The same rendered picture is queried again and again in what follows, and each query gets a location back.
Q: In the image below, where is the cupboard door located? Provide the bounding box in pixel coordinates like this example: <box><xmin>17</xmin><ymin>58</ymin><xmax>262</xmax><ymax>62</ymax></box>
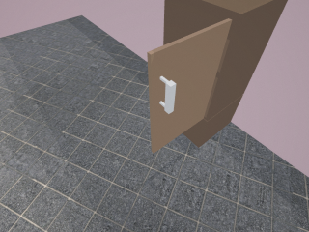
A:
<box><xmin>147</xmin><ymin>18</ymin><xmax>232</xmax><ymax>153</ymax></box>

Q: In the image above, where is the handle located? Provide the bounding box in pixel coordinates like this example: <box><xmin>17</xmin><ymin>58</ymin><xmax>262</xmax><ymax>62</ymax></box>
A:
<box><xmin>159</xmin><ymin>76</ymin><xmax>177</xmax><ymax>114</ymax></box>

